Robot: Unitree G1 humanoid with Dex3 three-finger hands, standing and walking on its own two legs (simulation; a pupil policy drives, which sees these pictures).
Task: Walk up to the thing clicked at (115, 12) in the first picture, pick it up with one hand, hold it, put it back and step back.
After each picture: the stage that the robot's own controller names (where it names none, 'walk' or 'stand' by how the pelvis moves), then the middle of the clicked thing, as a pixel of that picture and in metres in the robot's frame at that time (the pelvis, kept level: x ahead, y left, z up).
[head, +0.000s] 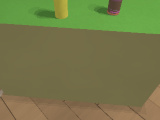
stand; out of the picture +0.83 -0.19 +0.14
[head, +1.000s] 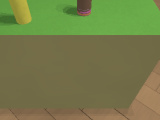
walk; out of the picture +0.74 +0.02 +0.17
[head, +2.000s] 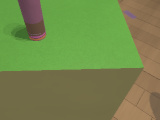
stand; (30, 7) +0.54 +0.19 +0.17
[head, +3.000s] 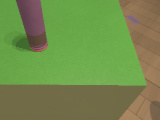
stand; (32, 19) +0.50 +0.17 +0.15
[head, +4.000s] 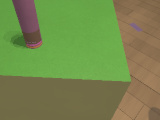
stand; (27, 18) +0.55 +0.21 +0.15
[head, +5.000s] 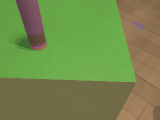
stand; (32, 20) +0.54 +0.20 +0.14
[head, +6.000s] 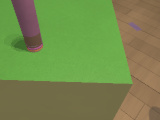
stand; (28, 22) +0.54 +0.21 +0.14
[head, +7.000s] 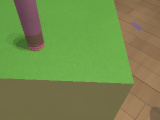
stand; (30, 21) +0.54 +0.20 +0.14
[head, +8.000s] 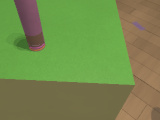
stand; (30, 21) +0.54 +0.20 +0.14
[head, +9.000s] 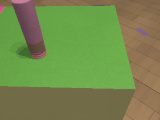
rise first; (31, 30) +0.52 +0.21 +0.14
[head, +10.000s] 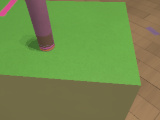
go down; (41, 23) +0.55 +0.20 +0.15
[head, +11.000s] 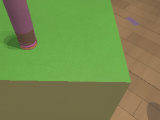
go down; (20, 18) +0.54 +0.20 +0.15
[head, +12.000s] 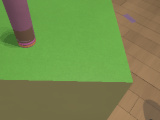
go down; (19, 14) +0.53 +0.20 +0.15
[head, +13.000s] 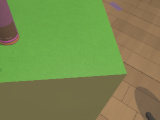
close in; out of the picture +0.52 +0.22 +0.17
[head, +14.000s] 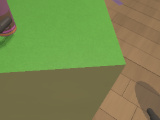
close; out of the picture +0.54 +0.22 +0.19
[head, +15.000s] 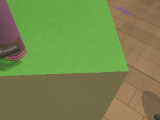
lift; (1, 24) +0.45 +0.21 +0.19
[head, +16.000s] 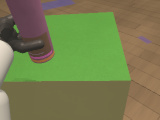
lift; (28, 15) +0.33 +0.12 +0.34
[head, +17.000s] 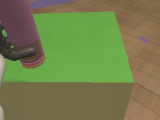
hold; (19, 22) +0.32 +0.15 +0.32
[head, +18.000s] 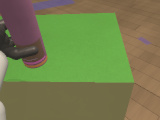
hold; (21, 22) +0.32 +0.15 +0.32
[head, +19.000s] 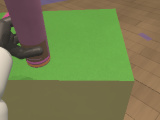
crouch; (28, 22) +0.33 +0.13 +0.32
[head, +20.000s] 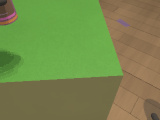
crouch; out of the picture +0.47 +0.20 +0.35
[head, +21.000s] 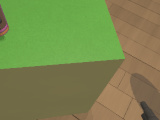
lower; out of the picture +0.52 +0.21 +0.20
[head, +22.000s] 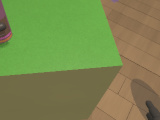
lower; out of the picture +0.51 +0.20 +0.19
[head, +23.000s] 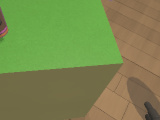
lower; out of the picture +0.52 +0.21 +0.20
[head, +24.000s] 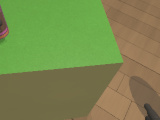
lower; out of the picture +0.52 +0.21 +0.19
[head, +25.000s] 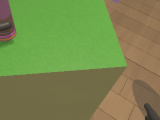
open; out of the picture +0.51 +0.19 +0.19
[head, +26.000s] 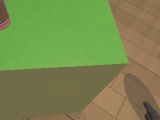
rise; out of the picture +0.51 +0.20 +0.20
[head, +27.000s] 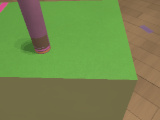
sink last; (35, 24) +0.53 +0.21 +0.17
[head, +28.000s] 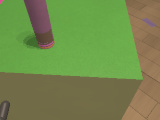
stand; (39, 18) +0.53 +0.19 +0.16
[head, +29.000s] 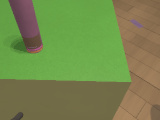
stand; (27, 22) +0.52 +0.21 +0.15
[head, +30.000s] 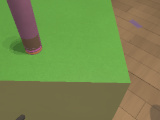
stand; (26, 24) +0.51 +0.21 +0.15
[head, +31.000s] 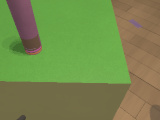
stand; (26, 24) +0.51 +0.21 +0.15
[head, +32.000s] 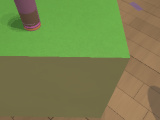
walk; out of the picture +0.58 +0.21 +0.17
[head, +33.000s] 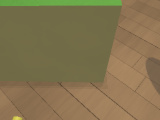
walk; out of the picture +0.87 +0.22 +0.16
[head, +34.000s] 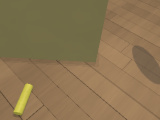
stand; out of the picture +1.22 +0.19 +0.17
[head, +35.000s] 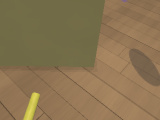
stand; out of the picture +1.19 +0.20 +0.15
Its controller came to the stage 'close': yes
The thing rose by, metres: 0.19
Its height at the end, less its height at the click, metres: +0.00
